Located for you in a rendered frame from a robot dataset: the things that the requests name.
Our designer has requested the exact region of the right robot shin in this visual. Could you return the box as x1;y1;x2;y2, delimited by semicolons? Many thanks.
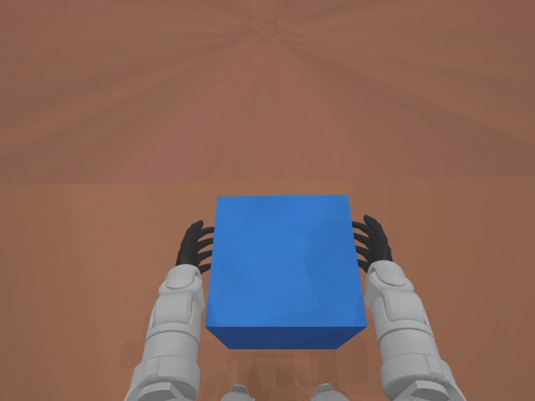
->
314;383;334;396

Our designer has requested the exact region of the carton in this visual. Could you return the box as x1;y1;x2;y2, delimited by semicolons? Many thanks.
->
205;195;367;349

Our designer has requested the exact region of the robot left forearm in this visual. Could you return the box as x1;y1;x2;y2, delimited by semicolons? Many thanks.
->
124;264;205;401

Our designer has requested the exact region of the left robot hand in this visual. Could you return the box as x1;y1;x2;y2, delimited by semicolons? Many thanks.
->
176;220;215;274

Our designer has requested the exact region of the robot shin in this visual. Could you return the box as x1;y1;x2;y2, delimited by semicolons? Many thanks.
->
222;384;249;398
314;383;334;396

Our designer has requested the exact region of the left robot shin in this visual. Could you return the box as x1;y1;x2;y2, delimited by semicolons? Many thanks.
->
222;384;249;398

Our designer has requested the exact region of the robot right forearm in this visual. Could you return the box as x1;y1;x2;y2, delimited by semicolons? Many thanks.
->
364;261;466;401

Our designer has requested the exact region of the right robot hand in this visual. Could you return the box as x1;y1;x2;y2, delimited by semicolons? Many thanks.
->
352;215;393;273

